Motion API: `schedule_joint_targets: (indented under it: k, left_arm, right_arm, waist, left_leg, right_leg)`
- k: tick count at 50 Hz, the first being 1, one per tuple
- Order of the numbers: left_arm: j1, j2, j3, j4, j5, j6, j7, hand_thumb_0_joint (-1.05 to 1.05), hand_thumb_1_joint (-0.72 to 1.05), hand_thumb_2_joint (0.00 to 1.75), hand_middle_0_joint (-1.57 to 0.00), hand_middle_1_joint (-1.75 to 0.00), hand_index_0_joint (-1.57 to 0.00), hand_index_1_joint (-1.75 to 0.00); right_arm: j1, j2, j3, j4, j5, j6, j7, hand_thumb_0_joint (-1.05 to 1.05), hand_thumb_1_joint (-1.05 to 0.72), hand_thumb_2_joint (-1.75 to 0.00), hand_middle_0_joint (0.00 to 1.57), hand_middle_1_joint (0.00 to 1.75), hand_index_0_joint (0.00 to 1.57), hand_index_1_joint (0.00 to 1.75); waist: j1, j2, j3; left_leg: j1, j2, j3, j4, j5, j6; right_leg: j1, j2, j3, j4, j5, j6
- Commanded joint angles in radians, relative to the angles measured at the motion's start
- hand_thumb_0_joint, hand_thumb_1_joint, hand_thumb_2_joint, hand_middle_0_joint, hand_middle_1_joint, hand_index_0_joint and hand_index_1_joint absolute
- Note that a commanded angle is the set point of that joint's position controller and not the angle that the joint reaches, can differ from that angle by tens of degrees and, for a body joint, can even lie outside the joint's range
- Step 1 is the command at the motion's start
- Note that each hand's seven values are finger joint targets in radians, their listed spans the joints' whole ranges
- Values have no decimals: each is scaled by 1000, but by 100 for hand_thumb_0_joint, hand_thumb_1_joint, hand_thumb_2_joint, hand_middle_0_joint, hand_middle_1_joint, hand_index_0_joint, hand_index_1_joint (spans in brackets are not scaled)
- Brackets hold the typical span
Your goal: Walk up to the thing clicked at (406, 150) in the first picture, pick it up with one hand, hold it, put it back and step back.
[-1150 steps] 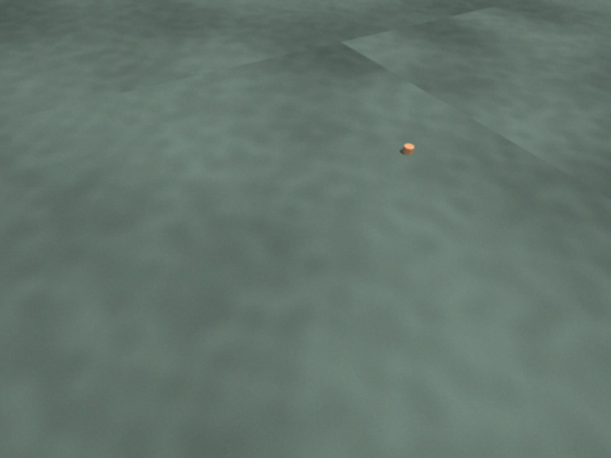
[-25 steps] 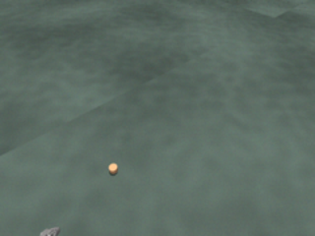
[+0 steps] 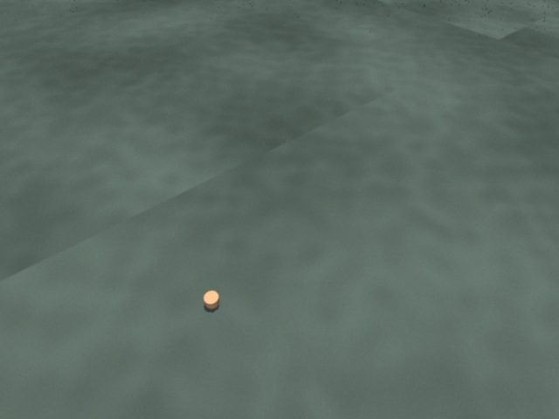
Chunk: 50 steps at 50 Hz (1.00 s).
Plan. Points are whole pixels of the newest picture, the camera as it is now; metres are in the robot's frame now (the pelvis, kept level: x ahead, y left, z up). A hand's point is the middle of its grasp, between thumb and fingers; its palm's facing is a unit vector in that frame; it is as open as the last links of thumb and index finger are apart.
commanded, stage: stand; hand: left
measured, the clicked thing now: (211, 299) +0.72 +0.23 -0.76
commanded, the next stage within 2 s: walk up in 0.76 s
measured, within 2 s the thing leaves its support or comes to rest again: neither
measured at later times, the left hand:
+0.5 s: hand out of the picture +0.05 +0.24 -0.16, palm faces -0.04 -0.94 -0.34, open 7.4 cm
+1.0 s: hand out of the picture +0.04 +0.28 -0.16, palm faces +0.03 -0.94 -0.34, open 7.4 cm
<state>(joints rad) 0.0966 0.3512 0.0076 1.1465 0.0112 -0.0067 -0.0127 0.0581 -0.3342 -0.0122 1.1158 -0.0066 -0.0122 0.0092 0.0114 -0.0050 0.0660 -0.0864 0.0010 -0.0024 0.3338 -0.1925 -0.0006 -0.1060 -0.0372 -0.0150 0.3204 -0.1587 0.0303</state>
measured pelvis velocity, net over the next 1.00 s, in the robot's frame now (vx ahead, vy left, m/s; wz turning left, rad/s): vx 0.01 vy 0.01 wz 0.02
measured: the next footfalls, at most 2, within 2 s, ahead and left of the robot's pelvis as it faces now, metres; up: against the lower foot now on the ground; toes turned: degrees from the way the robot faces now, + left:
left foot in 1.06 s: +0.12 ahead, +0.15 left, +0.00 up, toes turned +4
right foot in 1.52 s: +0.34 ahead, -0.12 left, +0.00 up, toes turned -6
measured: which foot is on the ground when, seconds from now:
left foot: down 0.00-0.82, up 0.84-1.00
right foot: down 0.00-1.00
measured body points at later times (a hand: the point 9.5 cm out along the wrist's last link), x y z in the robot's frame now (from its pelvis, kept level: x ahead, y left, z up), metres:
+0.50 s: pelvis -0.02 -0.01 +0.00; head -0.01 -0.01 +0.45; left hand +0.05 +0.29 -0.13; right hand +0.04 -0.32 -0.14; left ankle +0.00 +0.12 -0.75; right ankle +0.01 -0.14 -0.75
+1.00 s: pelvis +0.01 +0.01 +0.00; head +0.02 +0.02 +0.45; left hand +0.04 +0.33 -0.13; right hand +0.08 -0.33 -0.12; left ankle +0.06 +0.14 -0.73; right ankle +0.01 -0.14 -0.75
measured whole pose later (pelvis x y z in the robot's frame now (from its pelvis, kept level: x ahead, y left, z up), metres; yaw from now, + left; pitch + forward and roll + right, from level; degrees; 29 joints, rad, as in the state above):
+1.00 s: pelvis +0.01 +0.01 +0.00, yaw +1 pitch -3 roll -2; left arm 0.24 0.39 0.07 1.02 0.04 -0.03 -0.05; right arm 0.21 -0.42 -0.08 1.03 -0.04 -0.01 0.06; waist 0.03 0.01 0.07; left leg -0.33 0.06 0.01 0.67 -0.42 0.02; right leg -0.10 -0.02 -0.02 0.35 -0.21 -0.01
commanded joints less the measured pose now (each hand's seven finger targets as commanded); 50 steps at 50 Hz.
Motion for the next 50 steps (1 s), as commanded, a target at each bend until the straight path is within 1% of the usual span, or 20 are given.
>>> schedule_joint_targets:
  k: [1,5,9,14,19,22,23,28,37,38,39,40,41,42,43,44,45,47,49,50]
  left_arm:
    - [-63,206,37,-65,-4,-30,17,0,90,90,-20,-30,-20,-30]
    - [-48,209,32,-59,-1,-30,18,0,90,90,-20,-30,-20,-30]
    - [-37,218,31,-56,-2,-28,17,0,90,90,-20,-30,-20,-30]
    - [-22,217,30,-59,1,-29,14,0,90,90,-20,-30,-20,-30]
    - [-21,224,28,-68,0,-32,14,0,90,90,-20,-30,-20,-30]
    - [-15,221,27,-69,0,-34,14,0,90,90,-20,-30,-20,-30]
    - [-27,229,27,-73,-1,-35,15,0,90,90,-20,-30,-20,-30]
    - [-19,223,22,-73,-3,-31,15,0,90,90,-20,-30,-20,-30]
    - [-24,225,23,-76,-2,-31,16,0,90,90,-20,-30,-20,-30]
    - [52,282,85,-112,13,-36,-5,0,90,90,-20,-30,-20,-30]
    - [105,297,96,-98,23,-33,-12,0,90,90,-20,-30,-20,-30]
    - [125,306,108,-100,29,-31,-15,0,90,90,-20,-30,-20,-30]
    - [123,335,122,-113,29,-32,-14,0,90,90,-20,-30,-20,-30]
    - [118,343,133,-139,29,-40,-9,0,90,90,-20,-30,-20,-30]
    - [112,335,135,-151,29,-45,-8,0,90,90,-20,-30,-20,-30]
    - [135,317,134,-156,28,-48,-8,0,90,90,-20,-30,-20,-30]
    - [135,317,135,-164,30,-49,-9,0,90,90,-20,-30,-20,-30]
    - [98,305,133,-201,28,-45,-19,0,90,90,-20,-30,-20,-30]
    - [39,307,127,-242,30,-38,-28,0,90,90,-20,-30,-20,-30]
    - [-14,324,127,-263,31,-31,-33,0,90,90,-20,-30,-20,-30]
  right_arm:
    - [-38,-226,-38,-56,-2,-25,-15,0,-90,-90,20,30,20,30]
    - [-45,-222,-38,-54,-2,-21,-12,0,-90,-90,20,30,20,30]
    - [-28,-219,-37,-46,-4,-18,-8,0,-90,-90,20,30,20,30]
    - [-21,-226,-36,-41,-5,-17,-4,0,-90,-90,20,30,20,30]
    - [-9,-225,-36,-37,-5,-17,-3,0,-90,-90,20,30,20,30]
    - [-9,-226,-33,-39,-5,-18,-4,0,-90,-90,20,30,20,30]
    - [2,-224,-31,-38,-5,-19,-5,0,-90,-90,20,30,20,30]
    - [16,-229,-30,-27,-4,-15,-6,0,-90,-90,20,30,20,30]
    - [19,-232,-25,-32,-5,-16,-7,0,-90,-90,20,30,20,30]
    - [98,-292,-66,-77,-18,-25,11,0,-90,-90,20,30,20,30]
    - [91,-296,-74,-84,-29,-23,19,0,-90,-90,20,30,20,30]
    - [61,-279,-72,-103,-35,-18,23,0,-90,-90,20,30,20,30]
    - [29,-250,-73,-129,-35,-14,28,0,-90,-90,20,30,20,30]
    - [32,-251,-80,-144,-41,-15,30,0,-90,-90,20,30,20,30]
    - [40,-251,-87,-147,-38,-24,28,0,-90,-90,20,30,20,30]
    - [33,-256,-92,-157,-37,-33,30,0,-90,-90,20,30,20,30]
    - [38,-245,-93,-166,-37,-39,33,0,-90,-90,20,30,20,30]
    - [90,-238,-101,-171,-38,-41,46,0,-90,-90,20,30,20,30]
    - [177,-234,-116,-171,-35,-32,51,0,-90,-90,20,30,20,30]
    - [254,-236,-128,-155,-33,-31,49,0,-90,-90,20,30,20,30]
  waist:
    - [-10,8,-103]
    - [-9,4,-76]
    - [-10,3,-37]
    - [-4,17,-34]
    - [-6,11,-66]
    - [-5,12,-80]
    - [-12,6,-93]
    - [-12,4,-59]
    - [-13,0,-81]
    - [0,-25,-166]
    - [25,-30,-81]
    - [44,-79,-5]
    - [55,-192,55]
    - [55,-172,101]
    - [55,-139,125]
    - [61,-97,95]
    - [55,-102,58]
    - [27,-100,-13]
    - [-24,-161,-35]
    - [-79,-190,-28]
  left_leg:
    - [6,133,-95,-70,182,19]
    - [-1,124,-97,-80,129,17]
    - [-39,118,-104,-106,4,14]
    - [-86,116,-113,-116,-73,17]
    - [-59,115,-108,-90,-7,18]
    - [-56,117,-106,-83,29,19]
    - [-43,119,-104,-79,77,16]
    - [-49,115,-102,-74,27,13]
    - [-45,122,-99,-67,70,13]
    - [-70,67,-73,18,-390,72]
    - [-201,55,-79,65,-552,76]
    - [-333,17,-24,151,-538,54]
    - [-407,-14,56,373,-376,30]
    - [-492,43,3,451,-290,22]
    - [-528,84,-31,427,-247,22]
    - [-538,87,-36,432,-247,27]
    - [-511,99,-36,404,-266,26]
    - [-347,75,-6,352,-250,22]
    - [-159,53,36,291,-202,21]
    - [-11,56,54,233,-111,21]
  right_leg:
    - [32,-91,77,-30,124,-36]
    - [-2,-90,77,-50,75,-36]
    - [-27,-89,85,-64,-27,-38]
    - [-16,-89,90,-61,-71,-40]
    - [-18,-98,102,-67,-51,-44]
    - [0,-100,96,-53,7,-43]
    - [4,-102,98,-45,42,-45]
    - [-37,-97,103,-65,-26,-48]
    - [-10,-99,99,-51,44,-46]
    - [47,-37,90,-13,-421,-88]
    - [15,-64,161,-26,-609,-113]
    - [21,-118,249,-98,-704,-135]
    - [-3,-241,380,-217,-755,-187]
    - [19,-312,437,-242,-679,-238]
    - [62,-317,428,-213,-508,-269]
    - [113,-294,399,-204,-401,-272]
    - [138,-273,353,-188,-352,-264]
    - [65,-210,260,-157,-364,-224]
    - [-115,-166,198,-142,-432,-194]
    - [-264,-155,161,-90,-485,-182]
